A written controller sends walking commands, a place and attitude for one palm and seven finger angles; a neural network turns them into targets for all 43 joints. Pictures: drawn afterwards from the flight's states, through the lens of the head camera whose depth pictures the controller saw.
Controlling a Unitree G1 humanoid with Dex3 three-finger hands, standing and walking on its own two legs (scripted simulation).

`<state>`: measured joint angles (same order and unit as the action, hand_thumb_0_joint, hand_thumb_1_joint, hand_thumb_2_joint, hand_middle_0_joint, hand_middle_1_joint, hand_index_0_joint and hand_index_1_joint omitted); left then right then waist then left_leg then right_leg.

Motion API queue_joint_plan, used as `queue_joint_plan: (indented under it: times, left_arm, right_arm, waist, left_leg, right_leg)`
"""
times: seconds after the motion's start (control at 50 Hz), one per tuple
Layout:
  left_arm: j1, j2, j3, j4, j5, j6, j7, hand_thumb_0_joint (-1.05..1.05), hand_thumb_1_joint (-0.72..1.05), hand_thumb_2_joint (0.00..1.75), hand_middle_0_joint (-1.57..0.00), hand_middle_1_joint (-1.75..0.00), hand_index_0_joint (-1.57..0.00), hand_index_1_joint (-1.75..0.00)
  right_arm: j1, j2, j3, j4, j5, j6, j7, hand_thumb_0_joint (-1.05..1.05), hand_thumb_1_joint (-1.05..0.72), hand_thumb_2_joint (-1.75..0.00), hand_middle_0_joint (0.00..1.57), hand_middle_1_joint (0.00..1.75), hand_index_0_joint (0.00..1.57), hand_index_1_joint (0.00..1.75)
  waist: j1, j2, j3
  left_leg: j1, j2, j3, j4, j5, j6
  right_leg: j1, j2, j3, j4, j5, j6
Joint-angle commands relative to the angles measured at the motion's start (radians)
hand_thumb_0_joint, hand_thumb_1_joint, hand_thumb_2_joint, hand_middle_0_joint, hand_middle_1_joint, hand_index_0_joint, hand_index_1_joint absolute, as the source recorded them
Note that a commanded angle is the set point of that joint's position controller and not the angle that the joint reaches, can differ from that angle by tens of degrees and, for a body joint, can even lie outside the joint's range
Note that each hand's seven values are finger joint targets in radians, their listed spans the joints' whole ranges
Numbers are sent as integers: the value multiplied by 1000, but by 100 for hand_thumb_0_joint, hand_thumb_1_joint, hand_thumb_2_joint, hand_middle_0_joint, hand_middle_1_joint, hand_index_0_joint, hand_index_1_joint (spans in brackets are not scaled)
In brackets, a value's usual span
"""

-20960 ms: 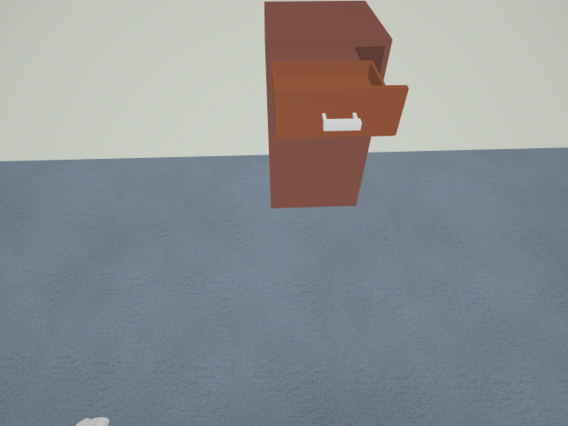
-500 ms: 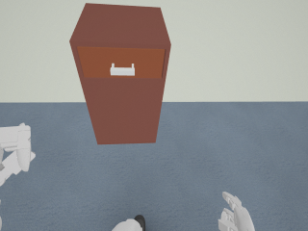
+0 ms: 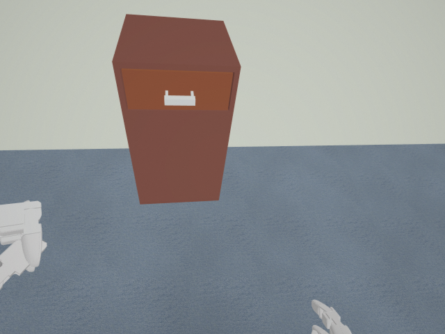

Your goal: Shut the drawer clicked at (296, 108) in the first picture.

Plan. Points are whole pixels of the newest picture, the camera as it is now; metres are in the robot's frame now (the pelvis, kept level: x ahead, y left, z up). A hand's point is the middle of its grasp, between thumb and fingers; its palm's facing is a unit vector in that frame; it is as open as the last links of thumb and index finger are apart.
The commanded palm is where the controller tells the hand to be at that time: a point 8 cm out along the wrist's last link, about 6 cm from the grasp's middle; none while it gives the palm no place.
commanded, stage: stop stepping back and stand still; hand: left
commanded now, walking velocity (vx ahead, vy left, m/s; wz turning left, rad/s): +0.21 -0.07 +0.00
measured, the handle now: (179, 96) +0.90 +0.16 -0.08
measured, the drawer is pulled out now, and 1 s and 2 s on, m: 0.00 0.00 0.00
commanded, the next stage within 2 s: let the arm hang, fingers relaxed in 0.20 s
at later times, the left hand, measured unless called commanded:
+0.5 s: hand (115, 325) +0.17 +0.20 -0.13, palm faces +0.08 -0.96 -0.27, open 3.1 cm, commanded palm none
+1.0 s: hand out of the picture +0.01 +0.14 -0.18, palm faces +0.14 -0.97 -0.18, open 6.5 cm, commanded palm none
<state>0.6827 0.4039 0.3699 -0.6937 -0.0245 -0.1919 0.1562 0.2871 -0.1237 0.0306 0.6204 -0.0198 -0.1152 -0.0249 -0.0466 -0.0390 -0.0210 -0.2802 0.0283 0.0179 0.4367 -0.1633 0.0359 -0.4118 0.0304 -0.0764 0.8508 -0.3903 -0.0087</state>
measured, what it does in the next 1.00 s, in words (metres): steps on the spot: right foot, then right foot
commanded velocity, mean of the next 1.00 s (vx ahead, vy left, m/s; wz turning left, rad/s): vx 0.02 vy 0.01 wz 0.00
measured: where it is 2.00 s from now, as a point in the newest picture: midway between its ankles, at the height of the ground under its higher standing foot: outside the picture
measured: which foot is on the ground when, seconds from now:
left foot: down 0.00-1.00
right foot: up 0.00-0.10, down 0.12-0.34, up 0.36-0.54, down 0.56-1.00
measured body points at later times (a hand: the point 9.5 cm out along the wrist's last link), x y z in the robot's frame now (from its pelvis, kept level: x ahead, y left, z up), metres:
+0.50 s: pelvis +0.01 +0.00 -0.03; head +0.02 -0.01 +0.42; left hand +0.17 +0.25 -0.11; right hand +0.13 -0.25 -0.15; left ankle +0.05 +0.11 -0.75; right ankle +0.02 -0.12 -0.71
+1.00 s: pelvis +0.03 -0.02 +0.00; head +0.04 -0.02 +0.45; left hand +0.00 +0.20 -0.16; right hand +0.03 -0.22 -0.17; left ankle +0.01 +0.09 -0.75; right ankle +0.05 -0.12 -0.75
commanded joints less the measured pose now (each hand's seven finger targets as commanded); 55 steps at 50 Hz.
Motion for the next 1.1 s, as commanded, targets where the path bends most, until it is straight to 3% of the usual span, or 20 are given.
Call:
queue_joint_plan:
  times: [0.0, 0.06, 0.1, 0.12, 0.16, 0.26, 0.28, 0.3, 0.32, 0.36, 0.4, 0.46, 0.5, 0.52, 0.54, 0.56, 0.64, 0.74, 0.92, 1.08]
  left_arm:
    - [14, 119, 113, -95, -17, -27, 30, 0, 90, 90, -140, -160, -140, -160]
    - [-40, 127, 98, -46, -21, 1, 23, 0, 90, 90, -140, -160, -140, -160]
    - [-102, 162, 113, -47, -26, -4, 14, 0, 90, 90, -140, -160, -140, -160]
    - [-146, 185, 147, -61, -30, -20, 25, 0, 90, 90, -140, -160, -140, -160]
    - [-163, 100, 62, -6, -26, -27, 15, 0, 90, 90, -140, -160, -140, -160]
    - [-191, 144, 87, -136, -11, -73, 30, 0, 90, 90, -140, -160, -140, -160]
    - [-214, -103, -246, 762, 98, 108, -113, 0, 90, 90, -140, -160, -140, -160]
    - [-136, -122, -241, 773, 66, 178, -142, 0, 90, 90, -136, -156, -136, -156]
    - [-205, -167, -270, 759, 64, 195, -139, 0, 90, 90, -132, -151, -132, -151]
    - [-325, -158, -283, 816, 63, 194, -135, 0, 90, 90, -124, -143, -124, -143]
    - [-390, -144, -292, 957, 50, 200, -142, 0, 90, 90, -116, -134, -116, -134]
    - [-373, -127, -305, 1189, 47, 225, -160, 0, 90, 90, -104, -121, -104, -121]
    - [-270, -88, -300, 1350, 53, 214, -158, 0, 90, 90, -96, -112, -96, -112]
    - [-268, -24, -300, 1385, 57, 199, -151, 0, 90, 90, -92, -108, -92, -108]
    - [-309, 13, -302, 1398, 54, 197, -149, 0, 90, 90, -88, -104, -88, -104]
    - [-384, -12, -288, 1385, 60, 193, -145, 0, 90, 90, -84, -99, -84, -99]
    - [-489, -103, -296, 1470, 55, 191, -128, 0, 90, 90, -68, -82, -68, -82]
    - [-380, -156, -323, 1616, 31, 180, -129, 0, 90, 90, -48, -60, -48, -60]
    - [-348, -178, -346, 1777, 31, 180, -118, 0, 90, 90, -20, -30, -20, -30]
    - [-316, -220, -351, 1831, 32, 179, -113, 0, 90, 90, -20, -30, -20, -30]
  right_arm:
    - [-147, -187, -70, -154, -4, -8, -35, 0, -90, -90, 20, 30, 20, 30]
    - [-146, -179, -67, -146, -2, 16, -53, 0, -90, -90, 20, 30, 20, 30]
    - [-132, -173, -75, -137, 3, 36, -51, 0, -90, -90, 20, 30, 20, 30]
    - [-149, -187, -72, -137, -5, 26, -45, 0, -90, -90, 20, 30, 20, 30]
    - [-139, -201, -94, -128, 27, 5, -42, 0, -90, -90, 20, 30, 20, 30]
    - [-185, -175, -67, -133, 17, -17, -63, 0, -90, -90, 20, 30, 20, 30]
    - [-73, -278, -104, 101, -7, -39, 59, 0, -90, -90, 20, 30, 20, 30]
    - [10, -276, -106, 49, 3, 37, 56, 0, -90, -90, 20, 30, 20, 30]
    - [17, -300, -119, 16, -9, 59, 44, 0, -90, -90, 20, 30, 20, 30]
    - [35, -329, -104, -11, -35, 58, 17, 0, -90, -90, 20, 30, 20, 30]
    - [-12, -296, -92, 10, -36, 62, 7, 0, -90, -90, 20, 30, 20, 30]
    - [-121, -266, -78, 53, -28, 85, 2, 0, -90, -90, 20, 30, 20, 30]
    - [-124, -224, -74, 103, -16, 104, 5, 0, -90, -90, 20, 30, 20, 30]
    - [-94, -184, -68, 115, -1, 115, 11, 0, -90, -90, 20, 30, 20, 30]
    - [-74, -165, -76, 120, 4, 130, 18, 0, -90, -90, 20, 30, 20, 30]
    - [-52, -145, -87, 144, -9, 141, 21, 0, -90, -90, 20, 30, 20, 30]
    - [62, -115, -86, 262, -7, 140, 18, 0, -90, -90, 20, 30, 20, 30]
    - [66, -111, -60, 357, -3, 98, -10, 0, -90, -90, 20, 30, 20, 30]
    - [103, -73, -52, 468, 10, 104, -22, 0, -90, -90, 20, 30, 20, 30]
    - [130, -39, -45, 515, 7, 105, -24, 0, -90, -90, 20, 30, 20, 30]
  waist:
    - [38, 282, -5]
    - [34, 130, -19]
    - [26, -152, -1]
    - [33, -91, 27]
    - [19, -148, 32]
    - [32, -5, 62]
    - [-43, 113, 43]
    - [-9, 254, -64]
    - [-7, 226, -42]
    - [-14, 39, -82]
    - [15, 8, -82]
    - [77, 157, -28]
    - [118, 99, -13]
    - [110, -72, 20]
    - [76, -88, 52]
    - [48, -37, 56]
    - [5, -131, 50]
    - [56, 151, -21]
    - [47, 22, 70]
    - [42, 52, 140]
  left_leg:
    - [-200, 179, -164, -311, -499, 20]
    - [-211, 105, -107, -82, -392, -5]
    - [-304, -2, 3, 379, -229, -27]
    - [-322, 3, 1, 493, -200, -32]
    - [-331, 24, -44, 549, -213, -34]
    - [7, 11, 82, 111, -75, -8]
    - [53, 97, -21, 220, 271, 20]
    - [120, 178, -232, 166, 433, 115]
    - [114, 287, -363, 82, 609, 197]
    - [144, 361, -514, 42, 704, 264]
    - [103, 317, -389, 24, 571, 242]
    - [-187, 204, -199, -54, 95, 143]
    - [-304, 80, -96, 57, -238, 51]
    - [-302, -27, -27, 195, -362, -4]
    - [-224, -55, 7, 328, -376, -25]
    - [-143, -45, -10, 409, -326, -24]
    - [-39, 7, -23, 308, -232, -1]
    - [67, 121, -142, -38, 263, 46]
    - [106, 73, -59, -95, 68, 9]
    - [86, 64, -53, -118, -16, 7]
  right_leg:
    - [285, 51, -91, -229, -100, -32]
    - [411, 5, -10, -511, -67, -61]
    - [318, -295, 408, -675, -147, -191]
    - [274, -366, 459, -689, 4, -228]
    - [244, -341, 402, -622, -69, -217]
    - [148, -245, 148, -461, 157, -129]
    - [-45, -256, -51, -119, 463, -22]
    - [-75, -98, -14, 76, 219, 22]
    - [-163, -45, -14, 232, -209, 30]
    - [-245, -43, 116, 406, -309, 38]
    - [-195, -81, 149, 371, -231, 45]
    - [125, -84, 95, 36, -82, 32]
    - [330, -52, 79, -224, 74, 26]
    - [251, -162, 294, -427, -64, -18]
    - [73, -326, 518, -640, -305, -101]
    - [-31, -347, 548, -692, -395, -156]
    - [30, -245, 298, -580, -30, -148]
    - [215, -100, 105, -401, 314, -30]
    - [232, -119, 127, -495, 304, -35]
    - [194, -115, 141, -527, 222, -36]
